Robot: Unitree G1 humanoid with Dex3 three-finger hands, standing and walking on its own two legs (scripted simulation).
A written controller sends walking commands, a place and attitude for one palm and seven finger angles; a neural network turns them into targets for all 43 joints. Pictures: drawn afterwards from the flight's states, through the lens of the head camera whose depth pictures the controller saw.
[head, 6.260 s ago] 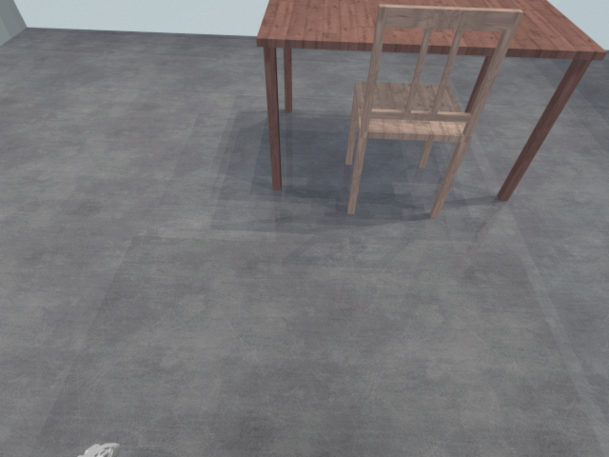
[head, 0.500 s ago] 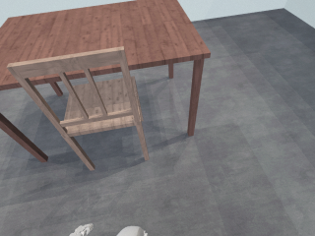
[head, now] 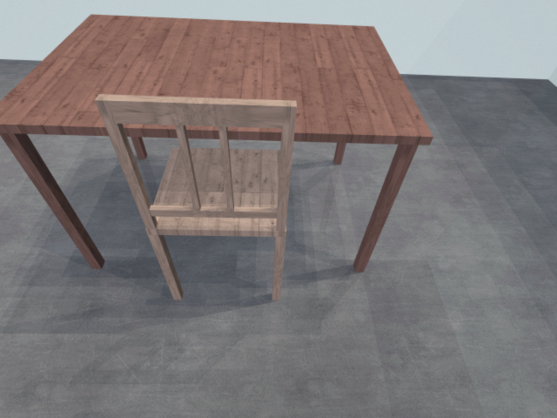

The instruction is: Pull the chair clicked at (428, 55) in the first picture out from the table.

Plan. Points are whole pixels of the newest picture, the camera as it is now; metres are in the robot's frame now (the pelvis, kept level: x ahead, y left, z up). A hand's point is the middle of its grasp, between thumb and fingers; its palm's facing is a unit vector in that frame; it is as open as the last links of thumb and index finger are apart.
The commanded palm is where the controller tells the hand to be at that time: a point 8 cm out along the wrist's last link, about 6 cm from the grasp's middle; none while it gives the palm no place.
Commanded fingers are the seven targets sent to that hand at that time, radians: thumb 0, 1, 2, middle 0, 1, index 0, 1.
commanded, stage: take the last steps up to it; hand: left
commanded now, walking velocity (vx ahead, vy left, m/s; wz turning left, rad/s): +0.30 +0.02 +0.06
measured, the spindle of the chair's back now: (189, 170) +0.68 +0.27 -0.10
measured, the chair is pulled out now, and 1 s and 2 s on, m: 0.00 0.00 0.00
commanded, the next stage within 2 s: come to a stop and stand still in 0.58 s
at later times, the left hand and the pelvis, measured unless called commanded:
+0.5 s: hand out of the picture +0.10 +0.13 -0.16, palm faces +0.11 -0.98 -0.17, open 7.3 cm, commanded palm none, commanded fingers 0.00 0.90 0.90 -0.20 -0.30 -0.20 -0.30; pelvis +0.14 -0.02 +0.00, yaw +3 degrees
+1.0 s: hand (183, 326) +0.31 +0.20 -0.18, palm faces +0.05 -0.97 -0.25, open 7.4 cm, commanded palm none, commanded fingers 0.00 0.90 0.90 -0.20 -0.30 -0.20 -0.30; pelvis +0.26 +0.01 -0.01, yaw +1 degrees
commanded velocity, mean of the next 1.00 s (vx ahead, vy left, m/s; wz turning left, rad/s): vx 0.07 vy -0.01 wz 0.03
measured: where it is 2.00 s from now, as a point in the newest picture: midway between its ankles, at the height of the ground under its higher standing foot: outside the picture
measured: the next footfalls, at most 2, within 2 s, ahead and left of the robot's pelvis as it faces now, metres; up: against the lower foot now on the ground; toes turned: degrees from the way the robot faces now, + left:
right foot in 0.18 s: +0.12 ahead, -0.13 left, +0.00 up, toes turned -6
left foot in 0.64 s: +0.30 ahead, +0.12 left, +0.00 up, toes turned +8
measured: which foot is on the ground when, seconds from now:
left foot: down 0.00-0.18, up 0.20-0.62, down 0.64-1.00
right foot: up 0.00-0.16, down 0.18-0.64, up 0.66-1.00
